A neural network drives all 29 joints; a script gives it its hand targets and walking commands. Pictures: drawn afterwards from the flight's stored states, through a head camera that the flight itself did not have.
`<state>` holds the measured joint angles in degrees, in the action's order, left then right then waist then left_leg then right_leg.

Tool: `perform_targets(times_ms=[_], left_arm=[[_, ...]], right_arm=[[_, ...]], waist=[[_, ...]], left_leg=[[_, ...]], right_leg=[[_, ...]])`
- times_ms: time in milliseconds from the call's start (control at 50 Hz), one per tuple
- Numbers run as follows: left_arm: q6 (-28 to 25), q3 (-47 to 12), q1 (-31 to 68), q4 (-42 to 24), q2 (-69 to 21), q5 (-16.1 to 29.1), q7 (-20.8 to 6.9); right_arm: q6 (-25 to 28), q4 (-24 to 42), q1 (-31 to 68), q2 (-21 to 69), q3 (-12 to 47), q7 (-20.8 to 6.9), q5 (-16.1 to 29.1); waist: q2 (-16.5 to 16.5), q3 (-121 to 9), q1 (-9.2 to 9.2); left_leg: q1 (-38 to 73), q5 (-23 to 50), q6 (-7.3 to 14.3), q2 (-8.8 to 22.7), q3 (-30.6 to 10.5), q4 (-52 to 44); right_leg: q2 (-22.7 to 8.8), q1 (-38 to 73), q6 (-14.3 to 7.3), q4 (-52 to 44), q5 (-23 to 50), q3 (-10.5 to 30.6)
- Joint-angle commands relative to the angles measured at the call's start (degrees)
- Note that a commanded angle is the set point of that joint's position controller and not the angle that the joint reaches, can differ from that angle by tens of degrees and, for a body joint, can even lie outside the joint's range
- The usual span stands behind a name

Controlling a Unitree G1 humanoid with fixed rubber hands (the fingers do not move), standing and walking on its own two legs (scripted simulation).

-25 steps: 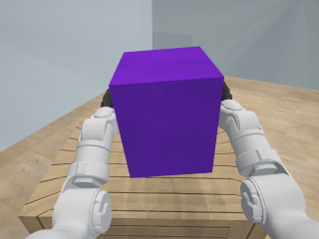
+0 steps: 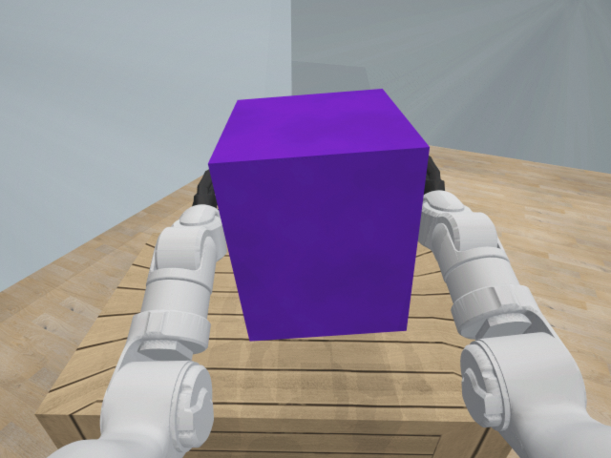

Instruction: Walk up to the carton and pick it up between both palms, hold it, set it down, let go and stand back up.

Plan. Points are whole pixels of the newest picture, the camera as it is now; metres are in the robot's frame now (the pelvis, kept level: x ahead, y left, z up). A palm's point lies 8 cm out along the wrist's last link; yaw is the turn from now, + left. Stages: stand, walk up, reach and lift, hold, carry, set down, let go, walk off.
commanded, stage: hold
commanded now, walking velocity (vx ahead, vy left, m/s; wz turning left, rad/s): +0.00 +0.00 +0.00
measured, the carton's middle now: (318, 210) +0.37 +0.00 +0.23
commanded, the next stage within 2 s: none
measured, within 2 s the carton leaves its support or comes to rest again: neither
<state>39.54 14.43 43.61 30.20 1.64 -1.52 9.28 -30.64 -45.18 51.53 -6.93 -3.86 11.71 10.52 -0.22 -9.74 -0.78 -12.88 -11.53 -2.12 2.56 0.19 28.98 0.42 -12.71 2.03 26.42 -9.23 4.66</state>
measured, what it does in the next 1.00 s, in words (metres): stands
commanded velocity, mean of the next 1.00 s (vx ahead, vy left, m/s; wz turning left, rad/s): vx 0.00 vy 0.00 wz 0.00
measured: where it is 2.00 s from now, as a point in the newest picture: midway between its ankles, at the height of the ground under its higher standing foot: outside the picture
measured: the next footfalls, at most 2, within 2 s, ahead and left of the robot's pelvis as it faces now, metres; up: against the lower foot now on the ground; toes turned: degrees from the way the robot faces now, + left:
none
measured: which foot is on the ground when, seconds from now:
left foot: down 0.00-1.00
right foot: down 0.00-1.00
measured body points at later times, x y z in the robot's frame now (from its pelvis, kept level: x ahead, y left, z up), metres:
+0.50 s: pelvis +0.00 +0.00 +0.00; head -0.10 +0.00 +0.44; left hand +0.37 +0.15 +0.22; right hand +0.39 -0.14 +0.24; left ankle +0.05 +0.13 -0.74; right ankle +0.06 -0.14 -0.74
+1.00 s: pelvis +0.00 +0.00 +0.00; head -0.10 +0.00 +0.44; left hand +0.37 +0.15 +0.22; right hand +0.39 -0.14 +0.24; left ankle +0.05 +0.13 -0.74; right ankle +0.06 -0.14 -0.74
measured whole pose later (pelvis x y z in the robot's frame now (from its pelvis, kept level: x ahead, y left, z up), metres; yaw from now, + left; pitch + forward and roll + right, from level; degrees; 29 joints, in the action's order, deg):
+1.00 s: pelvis +0.00 +0.00 +0.00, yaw +0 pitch -5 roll -1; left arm 39.5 14.4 43.6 30.2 1.6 -1.5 9.3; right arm -30.6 -45.2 51.5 -6.9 -3.9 11.7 10.5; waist -0.3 -9.7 -0.8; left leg -12.8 -11.4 -2.1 2.6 0.2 29.0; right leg 0.4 -12.7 2.0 26.4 -9.1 4.7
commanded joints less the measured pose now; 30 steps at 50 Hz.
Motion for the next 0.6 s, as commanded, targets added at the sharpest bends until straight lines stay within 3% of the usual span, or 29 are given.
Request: perform_targets(times_ms=[0, 20, 40, 60, 80, 100, 120, 140, 160, 220, 300, 340, 360, 380, 400, 420, 440, 460, 500, 540, 560, 580], left_arm=[[-4.3, -25.4, 68.7, -20.2, -39.6, 7.2, -11.1], [-4.5, -27.1, 67.3, -20.1, -41.2, 7.8, -10.9], [-4.0, -23.9, 68.2, -17.3, -38.8, 6.0, -10.6], [-4.0, -24.8, 66.2, -15.6, -40.0, 7.0, -10.8], [-4.2, -24.7, 66.4, -18.3, -40.2, 7.4, -10.8], [-4.1, -24.8, 66.5, -18.6, -39.6, 7.7, -10.8], [-4.2, -24.6, 67.9, -18.6, -39.7, 6.9, -10.8], [-4.0, -25.3, 65.9, -19.6, -40.6, 7.8, -10.8], [-3.8, -24.3, 66.8, -19.1, -38.9, 6.5, -10.8], [-4.0, -24.7, 67.2, -20.1, -39.3, 7.3, -10.7], [-3.8, -23.6, 65.9, -16.0, -38.9, 6.6, -11.3], [-4.4, -25.4, 69.4, -18.8, -40.2, 7.1, -11.0], [-4.3, -25.3, 66.7, -18.5, -40.3, 6.7, -10.7], [-4.4, -25.3, 68.1, -18.3, -40.4, 7.0, -10.7], [-4.4, -25.4, 67.5, -19.2, -40.2, 7.6, -10.8], [-4.2, -23.4, 66.1, -17.0, -39.5, 6.2, -10.8], [-4.5, -24.4, 68.1, -19.0, -39.9, 7.4, -10.8], [-4.5, -24.7, 67.9, -19.4, -39.9, 6.3, -10.7], [-3.9, -23.7, 64.2, -16.3, -39.7, 5.8, -11.0], [-3.8, -24.1, 63.9, -15.0, -39.1, 6.7, -11.3], [-4.4, -25.8, 67.2, -19.0, -40.9, 7.9, -11.1], [-4.2, -24.2, 67.1, -17.3, -39.6, 6.5, -10.9]], right_arm=[[3.4, 22.6, 60.0, 46.3, 14.5, -8.0, 13.3], [4.0, 26.3, 62.8, 46.3, 15.5, -8.1, 13.7], [3.5, 22.7, 63.0, 45.6, 14.6, -8.2, 13.4], [4.0, 24.2, 63.7, 45.9, 14.7, -8.1, 13.4], [4.1, 25.5, 63.1, 47.4, 15.6, -8.2, 13.8], [3.6, 25.4, 61.6, 46.6, 15.1, -8.1, 13.9], [3.4, 23.8, 61.7, 46.5, 14.8, -8.2, 13.6], [3.8, 27.8, 63.8, 47.5, 16.3, -8.0, 14.0], [3.3, 24.5, 61.1, 45.8, 15.0, -7.9, 13.8], [3.6, 25.0, 62.0, 47.0, 14.9, -8.0, 13.7], [3.1, 23.0, 61.4, 45.8, 13.9, -7.9, 12.8], [3.7, 23.2, 62.3, 46.7, 13.8, -8.4, 13.2], [3.9, 24.9, 63.0, 46.7, 15.5, -8.4, 14.0], [3.5, 21.8, 61.1, 46.2, 14.1, -8.5, 13.3], [4.2, 25.3, 63.2, 46.3, 15.1, -8.4, 13.4], [3.5, 22.1, 61.9, 46.5, 14.7, -8.3, 12.9], [4.2, 23.4, 62.6, 46.9, 14.8, -8.4, 12.9], [3.9, 22.7, 62.0, 46.8, 14.5, -8.4, 13.2], [4.0, 25.0, 63.6, 46.6, 15.2, -8.1, 13.2], [3.9, 25.6, 63.4, 45.8, 14.7, -7.7, 12.6], [4.1, 25.3, 61.8, 46.2, 13.9, -8.0, 13.0], [3.8, 22.3, 61.9, 45.6, 13.9, -8.2, 12.7]], waist=[[-1.6, -24.1, -3.67], [-2.9, -27.2, -3.44], [-2.4, -22.0, -2.17], [-2.0, -22.8, -3.01], [-0.7, -24.8, -1.96], [-1.5, -25.0, -3.08], [-2.0, -24.4, -3.05], [-0.6, -25.9, -2.53], [-2.8, -25.0, -3.06], [-2.1, -25.0, -3.28], [-0.9, -22.9, -2.69], [-3.6, -25.0, -3.1], [-2.3, -25.3, -2.2], [-3.1, -23.2, -3.41], [-1.4, -26.1, -2.87], [-0.7, -22.3, -2.3], [-0.5, -24.7, -2.38], [-2.9, -24.2, -2.32], [-0.7, -23.5, -2.04], [-0.3, -23.6, -2.65], [-3.3, -25.2, -4.72], [-2.3, -21.8, -3.03]], left_leg=[[1.5, 2.3, 0.7, -5.7, -2.2, -9.8], [2.7, 4.0, 0.3, -5.2, -2.3, -9.0], [1.4, 0.9, 0.8, -5.6, -2.1, -10.1], [0.9, 1.1, 1.0, -5.6, -1.9, -9.9], [1.4, 3.4, 1.2, -5.6, -1.9, -9.6], [1.6, 3.9, 1.2, -5.6, -2.0, -9.2], [1.9, 2.8, 1.0, -5.8, -1.7, -9.3], [2.6, 5.6, 1.5, -5.8, -1.9, -8.7], [1.5, 2.7, 1.1, -5.7, -2.0, -9.7], [2.9, 5.1, 1.1, -5.9, -1.9, -8.9], [1.2, 1.1, 1.5, -5.8, -1.8, -9.6], [1.9, 1.0, 0.8, -5.4, -1.9, -10.0], [2.2, 1.9, 1.0, -5.5, -2.1, -9.6], [1.2, 0.5, 0.8, -5.1, -2.3, -10.3], [2.0, 2.3, 1.1, -5.1, -2.4, -9.5], [2.0, 1.8, 1.4, -5.5, -1.9, -9.8], [1.5, 1.3, 1.5, -5.1, -2.4, -10.3], [1.6, 1.8, 1.1, -5.1, -2.2, -9.8], [1.4, 2.9, 1.7, -5.8, -1.6, -9.4], [1.0, 2.4, 1.8, -6.0, -1.7, -9.4], [1.2, 2.1, 1.2, -5.2, -2.3, -10.1], [1.4, 0.9, 0.8, -5.4, -2.0, -10.5]], right_leg=[[4.6, 9.9, 0.4, -9.7, 2.7, -5.3], [4.8, 9.6, 0.0, -9.6, 4.2, -5.3], [4.8, 7.7, 0.3, -10.4, -0.7, -5.3], [4.6, 8.6, 0.1, -10.1, 1.1, -5.1], [5.0, 9.1, 0.3, -9.6, 2.5, -5.4], [4.6, 10.0, 0.2, -9.4, 4.4, -4.8], [4.3, 8.9, 0.3, -9.9, 2.8, -4.6], [4.7, 10.1, 0.5, -9.7, 4.8, -5.1], [4.6, 11.2, 0.4, -9.4, 4.1, -4.8], [4.4, 9.7, 0.5, -9.6, 5.0, -5.1], [4.3, 8.9, 0.5, -10.2, 0.6, -4.8], [4.6, 8.1, 0.5, -9.5, 1.0, -5.2], [4.7, 7.9, 0.4, -10.0, 1.4, -5.3], [4.8, 8.3, 0.2, -9.6, 1.2, -5.1], [4.8, 9.3, 0.5, -9.4, 2.6, -5.2], [4.5, 8.2, 0.5, -10.1, 0.8, -5.2], [5.0, 9.2, 0.4, -9.8, 1.2, -5.1], [4.5, 8.5, 0.3, -9.3, 1.1, -5.0], [4.4, 9.6, 0.6, -10.2, 2.2, -4.7], [4.4, 9.5, 0.4, -10.4, 1.7, -5.0], [4.7, 10.2, 0.4, -9.3, 3.5, -5.0], [4.5, 7.8, 0.2, -10.1, 0.1, -5.4]])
